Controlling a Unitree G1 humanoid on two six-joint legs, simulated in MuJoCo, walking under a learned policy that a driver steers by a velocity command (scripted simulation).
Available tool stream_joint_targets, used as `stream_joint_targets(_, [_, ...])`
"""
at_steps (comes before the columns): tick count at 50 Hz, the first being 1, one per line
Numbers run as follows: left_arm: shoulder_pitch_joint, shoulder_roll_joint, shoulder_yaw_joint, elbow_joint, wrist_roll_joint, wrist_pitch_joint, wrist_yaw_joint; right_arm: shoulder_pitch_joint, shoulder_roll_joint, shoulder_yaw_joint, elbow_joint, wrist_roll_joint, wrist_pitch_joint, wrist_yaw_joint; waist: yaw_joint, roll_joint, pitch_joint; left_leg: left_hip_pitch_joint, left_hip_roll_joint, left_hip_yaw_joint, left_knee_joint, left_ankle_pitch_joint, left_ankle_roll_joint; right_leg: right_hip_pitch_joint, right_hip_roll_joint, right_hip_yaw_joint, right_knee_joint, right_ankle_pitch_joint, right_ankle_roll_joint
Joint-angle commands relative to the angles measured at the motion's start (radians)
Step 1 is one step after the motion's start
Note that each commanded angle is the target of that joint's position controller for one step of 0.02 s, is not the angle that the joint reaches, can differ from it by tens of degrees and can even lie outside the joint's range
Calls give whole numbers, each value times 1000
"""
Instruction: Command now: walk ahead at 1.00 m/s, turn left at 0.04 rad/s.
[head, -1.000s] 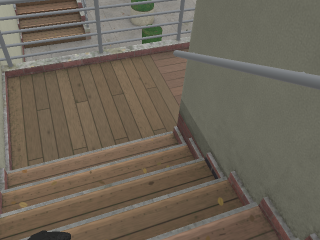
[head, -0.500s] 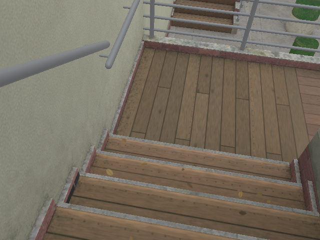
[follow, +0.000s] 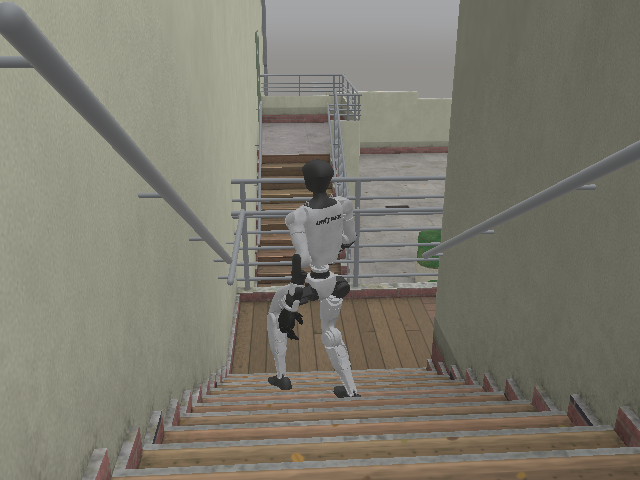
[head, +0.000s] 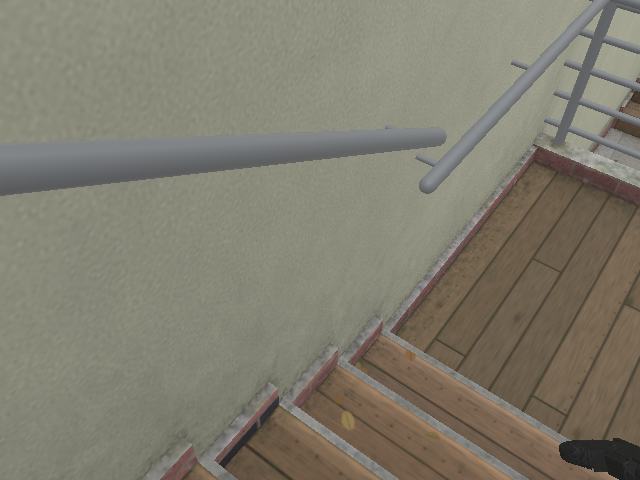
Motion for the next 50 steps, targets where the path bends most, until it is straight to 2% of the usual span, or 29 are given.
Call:
stream_joint_targets(1, [-71,85,4,-83,-21,-32,11,-181,-13,6,-71,-1,-40,37,-24,-39,164,37,58,81,-341,422,-1,-140,-163,326,-241,336,-186])
stream_joint_targets(5, [-26,119,25,-43,2,2,13,-141,-38,12,-11,56,-48,45,47,-59,153,420,62,110,-721,457,-87,-91,-103,285,-153,361,-154])
stream_joint_targets(7, [35,116,26,-11,-2,32,33,8,-57,-10,50,63,-54,6,9,-19,114,525,99,77,-842,499,-78,27,-83,265,67,551,-151])
stream_joint_targets(9, [39,176,51,5,1,59,33,308,-151,-49,122,18,-66,-28,-143,-13,-38,920,144,42,-742,386,-58,-140,-53,241,519,592,-159])
stream_joint_targets(10, [39,85,44,-28,-9,62,18,413,-184,-54,145,-18,-72,-24,-161,29,-137,1210,267,-29,-502,507,-12,-426,31,174,802,-23,-143])
stream_joint_targets(11, [127,17,21,-42,-45,68,28,495,-153,-39,162,-27,-60,1,-156,114,-292,1454,434,-128,-282,660,35,-636,-37,163,997,-128,-143])
stream_joint_targets(12, [59,38,17,-61,-32,75,38,548,-167,-49,177,4,-52,9,-210,141,-358,1445,531,-281,-381,374,101,-766,-63,115,1056,-25,-116])
stream_joint_targets(13, [-88,60,17,-112,-4,83,34,495,-188,-63,167,12,-51,-8,-230,176,-284,1221,535,-413,-634,-259,131,-757,-91,81,908,145,-108])
stream_joint_targets(15, [-298,103,40,-159,41,77,8,370,-116,-38,164,19,-91,-37,-208,72,47,808,481,-319,-704,-119,119,-661,-144,136,631,362,-90])
stream_joint_targets(17, [-342,74,42,-179,39,99,-17,414,-84,-32,207,67,-151,-50,-140,11,133,612,402,-139,-704,97,49,-568,-191,157,366,427,-64])
stream_joint_targets(20, [-335,-1,25,-214,53,158,-1,393,-121,-51,181,90,-139,-93,-98,135,47,645,400,8,-661,388,41,-476,-160,36,274,527,-52])
stream_joint_targets(22, [-430,-20,24,-251,28,147,-27,402,36,-11,216,114,-170,-127,-74,66,81,477,253,242,-560,-36,-82,-358,-145,49,-112,1131,-55])
stream_joint_targets(24, [-431,-64,8,-252,8,134,-82,279,18,3,205,132,-161,-136,-27,79,61,193,179,358,-528,-279,-124,62,-49,-30,-145,1455,-54])
stream_joint_targets(26, [-358,-2,26,-231,-6,145,-74,239,-34,1,175,111,-145,-126,30,63,41,111,200,382,-401,-211,-111,242,9,-127,-41,1371,-43])
stream_joint_targets(29, [-28,115,69,-138,41,148,-2,283,-189,-44,184,91,-79,-75,162,21,-32,341,239,389,311,503,-56,342,73,-195,-188,853,-168])
stream_joint_targets(30, [47,148,82,-116,70,126,-6,257,-179,-58,183,83,-50,-82,213,-36,83,213,168,361,813,137,-43,350,-42,13,-513,827,-276])
stream_joint_targets(31, [-49,233,95,-112,7,115,5,252,-33,-33,154,2,-28,-87,110,-268,209,-100,35,319,1110,-700,-34,345,-95,70,-305,1419,-264])
stream_joint_targets(32, [-72,312,91,-143,-8,114,21,345,-6,-9,82,-15,-30,-100,-54,-301,85,-309,83,255,1026,-680,-57,497,-155,185,-32,1995,-244])
stream_joint_targets(33, [-101,264,83,-184,-21,105,22,381,-54,-11,72,-15,-46,-92,-51,-51,-48,-315,139,152,808,-601,-64,547,-216,316,-120,1726,-277])
stream_joint_targets(35, [-182,193,53,-189,3,80,13,353,-91,-34,83,-35,-77,-59,-128,81,19,-273,137,22,468,-500,-74,260,-210,458,-166,1043,-320])
stream_joint_targets(36, [-208,216,66,-187,1,61,22,282,-76,-25,46,-34,-69,-55,-145,-69,6,-241,144,-23,311,-403,-113,90,-296,689,-275,862,-408])
stream_joint_targets(37, [-238,181,57,-202,-3,29,17,160,-145,-42,38,-6,-46,-60,-141,49,68,-52,132,-10,60,-228,-165,-106,-250,660,-392,843,-400])
stream_joint_targets(40, [-226,105,40,-146,-37,3,17,149,-157,-42,87,34,-63,-53,-138,-42,34,180,99,27,-295,276,-122,-147,-47,411,-180,891,-281])
stream_joint_targets(41, [-277,61,21,-155,-58,-9,8,119,-107,-23,83,41,-78,-48,-127,-21,45,461,62,83,-451,491,-99,-360,38,338,-185,665,-209])
stream_joint_targets(43, [-252,63,21,-113,-33,-24,-20,137,-47,-9,88,67,-60,-31,-97,-60,41,708,11,94,-471,445,-116,-420,65,371,-120,531,-192])
stream_joint_targets(46, [-358,71,31,-120,2,29,11,477,-124,-41,161,85,-59,-64,-277,-169,17,853,9,25,-439,239,-129,-339,75,394,260,567,-179])
stream_joint_targets(48, [-509,83,47,-140,11,45,19,821,-167,-79,289,78,-72,-86,-490,40,-20,1111,81,-67,-678,245,-151,-438,121,347,854,574,-169])
stream_joint_targets(49, [-520,-13,34,-176,11,59,29,779,-175,-76,303,66,-76,-74,-414,131,99,1119,209,-132,-634,254,-120,-673,190,299,1134,17,-183])
stream_joint_targets(50, [-342,-77,9,-212,8,65,47,692,-137,-48,276,56,-76,-42,-228,214,93,1138,267,-130,-312,646,-205,-851,111,207,1238,18,-208])
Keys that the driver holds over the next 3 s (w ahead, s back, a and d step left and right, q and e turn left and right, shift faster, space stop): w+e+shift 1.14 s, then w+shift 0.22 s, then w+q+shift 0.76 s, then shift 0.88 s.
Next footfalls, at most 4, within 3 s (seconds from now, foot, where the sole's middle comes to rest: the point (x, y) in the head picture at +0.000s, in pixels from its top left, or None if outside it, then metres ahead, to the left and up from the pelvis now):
0.18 left None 0.32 0.15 -0.89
0.60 right None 0.51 -0.11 -1.05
0.98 left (396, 427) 0.87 -0.12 -1.21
1.34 right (507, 430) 0.98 -0.50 -1.37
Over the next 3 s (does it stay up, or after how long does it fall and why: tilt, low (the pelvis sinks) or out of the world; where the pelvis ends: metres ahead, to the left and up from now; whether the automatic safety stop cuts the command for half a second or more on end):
stays up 1.78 -1.07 -0.75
